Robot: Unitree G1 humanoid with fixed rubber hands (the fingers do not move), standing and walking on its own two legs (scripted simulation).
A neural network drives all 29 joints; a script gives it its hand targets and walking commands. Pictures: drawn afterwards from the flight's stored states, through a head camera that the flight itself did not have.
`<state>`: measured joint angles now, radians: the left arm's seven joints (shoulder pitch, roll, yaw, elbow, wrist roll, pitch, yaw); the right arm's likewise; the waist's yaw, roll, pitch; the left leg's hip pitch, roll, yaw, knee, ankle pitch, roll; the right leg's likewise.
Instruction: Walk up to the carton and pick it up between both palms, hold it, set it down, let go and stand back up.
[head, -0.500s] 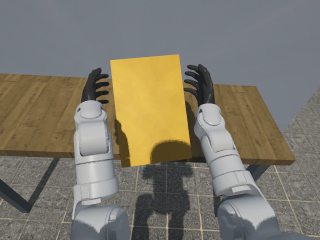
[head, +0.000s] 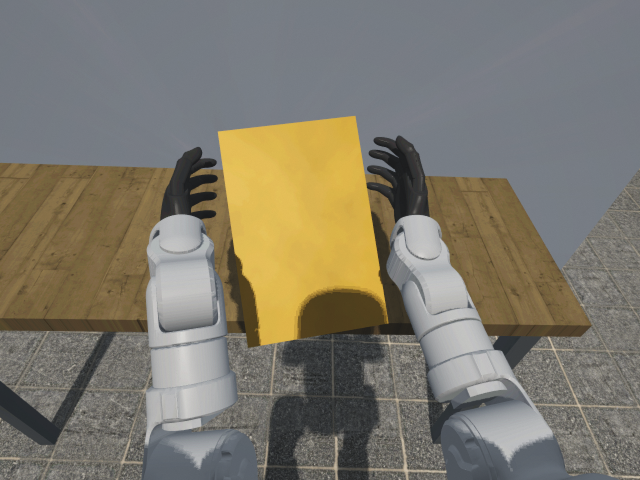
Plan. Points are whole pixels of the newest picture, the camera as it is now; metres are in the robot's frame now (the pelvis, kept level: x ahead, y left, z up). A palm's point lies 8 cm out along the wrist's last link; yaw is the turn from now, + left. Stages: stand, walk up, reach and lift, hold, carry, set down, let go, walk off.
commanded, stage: hold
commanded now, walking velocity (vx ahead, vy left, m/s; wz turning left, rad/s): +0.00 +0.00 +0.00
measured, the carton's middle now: (300, 232) +0.40 -0.01 +0.08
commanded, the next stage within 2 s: none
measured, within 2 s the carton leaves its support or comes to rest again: neither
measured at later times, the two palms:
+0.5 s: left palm (184, 218) +0.35 +0.12 +0.18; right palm (410, 208) +0.35 -0.14 +0.17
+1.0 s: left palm (178, 225) +0.34 +0.13 +0.17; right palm (404, 212) +0.34 -0.13 +0.16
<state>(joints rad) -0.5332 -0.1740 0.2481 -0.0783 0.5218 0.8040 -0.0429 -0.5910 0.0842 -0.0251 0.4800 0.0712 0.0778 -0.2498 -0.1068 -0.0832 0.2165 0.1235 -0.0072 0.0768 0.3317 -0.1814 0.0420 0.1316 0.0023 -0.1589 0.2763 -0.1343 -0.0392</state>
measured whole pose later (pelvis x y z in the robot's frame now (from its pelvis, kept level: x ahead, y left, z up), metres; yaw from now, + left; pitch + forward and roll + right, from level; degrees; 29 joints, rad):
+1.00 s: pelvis +0.00 +0.00 +0.00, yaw +0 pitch -16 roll -1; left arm -0.52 -0.18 0.23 -0.09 0.52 0.82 -0.05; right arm -0.58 0.09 -0.04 0.48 0.06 0.08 -0.24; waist -0.10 -0.08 0.23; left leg 0.13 -0.01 0.08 0.34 -0.18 0.05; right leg 0.14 0.00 -0.16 0.28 -0.14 -0.03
